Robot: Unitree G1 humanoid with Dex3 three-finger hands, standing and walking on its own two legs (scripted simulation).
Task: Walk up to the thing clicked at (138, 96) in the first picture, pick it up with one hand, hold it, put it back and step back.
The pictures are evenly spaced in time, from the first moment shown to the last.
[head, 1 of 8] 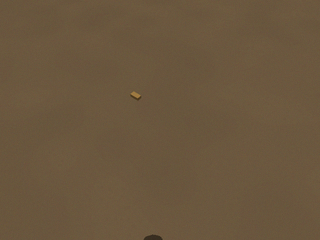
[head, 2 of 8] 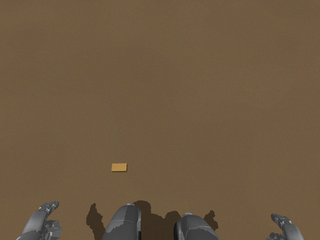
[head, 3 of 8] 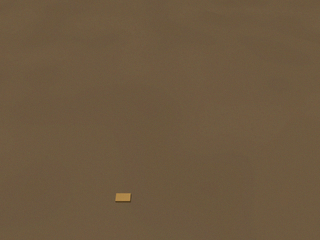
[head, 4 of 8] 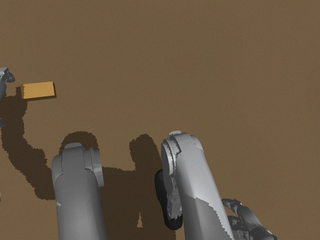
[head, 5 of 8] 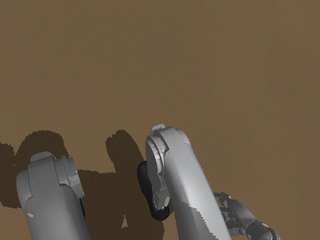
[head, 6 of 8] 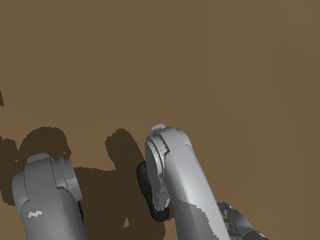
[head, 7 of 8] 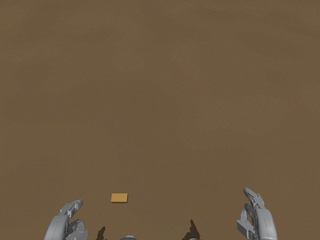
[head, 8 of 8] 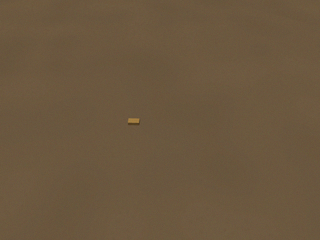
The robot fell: no
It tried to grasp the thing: yes
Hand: left
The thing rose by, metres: 0.69
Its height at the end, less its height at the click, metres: +0.00
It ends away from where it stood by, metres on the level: 0.02
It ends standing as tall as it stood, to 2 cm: yes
